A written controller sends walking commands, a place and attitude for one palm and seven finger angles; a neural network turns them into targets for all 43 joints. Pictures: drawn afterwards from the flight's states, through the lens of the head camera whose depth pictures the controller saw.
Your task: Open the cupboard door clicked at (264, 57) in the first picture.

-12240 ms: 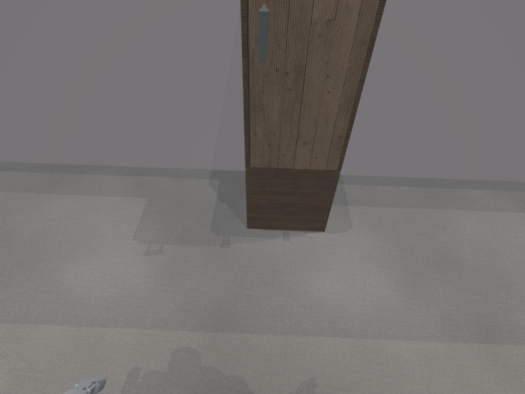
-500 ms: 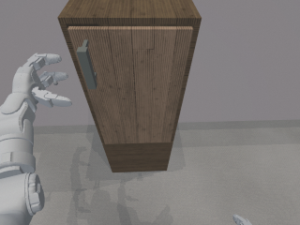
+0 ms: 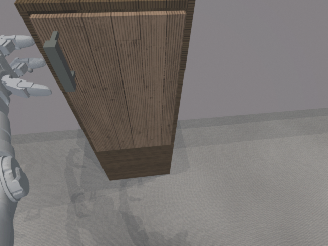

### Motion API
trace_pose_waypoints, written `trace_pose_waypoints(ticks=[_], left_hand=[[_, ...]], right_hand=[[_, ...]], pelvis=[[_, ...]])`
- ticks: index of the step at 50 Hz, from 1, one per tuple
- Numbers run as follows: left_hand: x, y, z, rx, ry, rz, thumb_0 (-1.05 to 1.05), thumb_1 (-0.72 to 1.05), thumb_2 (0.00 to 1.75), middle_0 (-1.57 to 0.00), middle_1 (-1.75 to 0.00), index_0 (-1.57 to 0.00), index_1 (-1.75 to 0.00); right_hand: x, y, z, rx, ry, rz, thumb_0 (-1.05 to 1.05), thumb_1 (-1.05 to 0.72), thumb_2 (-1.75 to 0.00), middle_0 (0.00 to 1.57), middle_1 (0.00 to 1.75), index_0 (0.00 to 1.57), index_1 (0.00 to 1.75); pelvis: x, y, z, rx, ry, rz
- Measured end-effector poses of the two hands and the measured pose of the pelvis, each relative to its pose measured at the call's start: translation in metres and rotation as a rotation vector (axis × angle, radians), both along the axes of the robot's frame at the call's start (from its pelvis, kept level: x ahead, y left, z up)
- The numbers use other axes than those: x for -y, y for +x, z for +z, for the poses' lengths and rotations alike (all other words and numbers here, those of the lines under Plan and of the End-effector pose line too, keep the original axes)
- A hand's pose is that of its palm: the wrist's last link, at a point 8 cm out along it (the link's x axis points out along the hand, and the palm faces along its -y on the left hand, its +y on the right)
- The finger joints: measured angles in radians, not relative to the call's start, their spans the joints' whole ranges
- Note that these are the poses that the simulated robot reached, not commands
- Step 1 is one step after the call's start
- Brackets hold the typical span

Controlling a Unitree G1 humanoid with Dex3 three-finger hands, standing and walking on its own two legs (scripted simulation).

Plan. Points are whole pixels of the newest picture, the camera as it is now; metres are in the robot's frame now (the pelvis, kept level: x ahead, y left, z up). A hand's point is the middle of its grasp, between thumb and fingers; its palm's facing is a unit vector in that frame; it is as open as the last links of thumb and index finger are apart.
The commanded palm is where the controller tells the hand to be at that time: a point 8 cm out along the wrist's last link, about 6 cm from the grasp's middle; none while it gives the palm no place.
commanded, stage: move the hooked fingers beside the handle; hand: left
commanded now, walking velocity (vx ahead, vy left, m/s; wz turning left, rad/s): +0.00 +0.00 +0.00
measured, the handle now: (63, 62) +0.51 +0.23 +0.16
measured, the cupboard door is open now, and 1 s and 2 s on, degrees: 0 0 0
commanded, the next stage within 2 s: slide the fingers in behind the handle in 1.64 s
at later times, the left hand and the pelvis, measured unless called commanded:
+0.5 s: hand (24, 78) +0.45 +0.29 +0.17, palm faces +0.10 -0.99 +0.02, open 14.0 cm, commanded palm +0.43 +0.34 +0.16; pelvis +0.01 +0.01 +0.00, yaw +0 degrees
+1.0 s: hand (20, 76) +0.46 +0.30 +0.17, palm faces +0.12 -0.99 +0.04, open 14.0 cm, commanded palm +0.43 +0.35 +0.16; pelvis +0.01 +0.02 +0.00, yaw -1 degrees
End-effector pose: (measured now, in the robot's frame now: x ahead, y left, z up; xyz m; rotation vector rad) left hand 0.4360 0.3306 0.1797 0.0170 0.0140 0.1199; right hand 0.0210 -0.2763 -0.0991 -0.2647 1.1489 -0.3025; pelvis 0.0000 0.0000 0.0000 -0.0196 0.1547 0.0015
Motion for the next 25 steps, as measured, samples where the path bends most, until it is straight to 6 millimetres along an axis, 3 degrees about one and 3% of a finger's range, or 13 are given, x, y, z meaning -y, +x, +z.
trace_pose_waypoints(ticks=[6,11,20,25], left_hand=[[0.003,0.006,-0.007,-0.009,-0.022,-0.023,-0.02,-0.50,0.31,-0.30,-1.20,-0.30,-1.20],[-0.002,0.005,-0.012,0.005,-0.026,-0.004,-0.02,-0.50,0.31,-0.30,-1.20,-0.30,-1.20],[-0.012,-0.008,-0.005,0.035,-0.014,-0.010,-0.02,-0.50,0.31,-0.30,-1.20,-0.30,-1.20],[-0.014,-0.012,-0.012,-0.016,-0.035,-0.017,-0.02,-0.50,0.30,-0.30,-1.20,-0.30,-1.20]], right_hand=[[0.004,-0.010,-0.001,-0.039,-0.002,-0.029,0.00,-0.91,-0.90,0.21,0.30,0.20,0.29],[0.001,-0.006,0.000,-0.029,0.008,-0.040,0.00,-0.91,-0.90,0.21,0.30,0.20,0.29],[-0.012,0.025,-0.001,0.036,0.035,-0.006,0.00,-0.91,-0.90,0.21,0.30,0.20,0.29],[-0.019,0.046,0.001,0.082,0.037,0.035,0.00,-0.91,-0.90,0.21,0.30,0.20,0.29]], pelvis=[[0.001,0.004,-0.001,-0.019,0.000,-0.012],[0.001,0.008,-0.001,-0.022,0.000,-0.023],[-0.005,0.012,-0.001,-0.009,-0.006,-0.014],[-0.009,0.010,-0.001,-0.004,-0.009,0.000]])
